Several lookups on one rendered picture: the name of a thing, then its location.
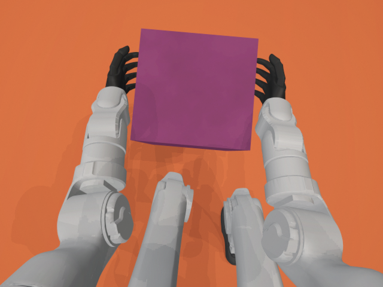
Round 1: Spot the robot right upper arm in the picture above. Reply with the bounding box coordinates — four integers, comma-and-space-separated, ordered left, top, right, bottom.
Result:
261, 206, 383, 287

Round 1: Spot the robot left upper arm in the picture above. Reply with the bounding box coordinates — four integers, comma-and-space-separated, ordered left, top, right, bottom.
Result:
0, 191, 133, 287

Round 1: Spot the left robot thigh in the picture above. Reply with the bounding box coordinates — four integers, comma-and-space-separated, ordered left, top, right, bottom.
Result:
128, 178, 194, 287

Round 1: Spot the right robot thigh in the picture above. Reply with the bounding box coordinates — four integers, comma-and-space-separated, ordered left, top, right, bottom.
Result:
223, 194, 284, 287

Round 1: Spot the carton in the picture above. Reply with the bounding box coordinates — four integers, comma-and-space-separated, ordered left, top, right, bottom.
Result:
130, 29, 259, 151

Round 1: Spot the left robot hand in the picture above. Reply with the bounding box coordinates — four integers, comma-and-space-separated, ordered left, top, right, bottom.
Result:
105, 45, 139, 94

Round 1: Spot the robot left forearm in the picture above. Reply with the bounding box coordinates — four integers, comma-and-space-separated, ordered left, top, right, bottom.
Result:
57, 86, 130, 240

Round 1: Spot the robot thigh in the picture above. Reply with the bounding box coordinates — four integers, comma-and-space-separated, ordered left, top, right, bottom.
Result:
223, 194, 284, 287
128, 178, 194, 287

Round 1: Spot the robot right forearm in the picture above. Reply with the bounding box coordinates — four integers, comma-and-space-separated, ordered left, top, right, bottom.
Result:
255, 97, 335, 221

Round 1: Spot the right robot hand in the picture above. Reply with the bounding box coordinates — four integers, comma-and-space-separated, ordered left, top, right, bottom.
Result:
254, 54, 286, 105

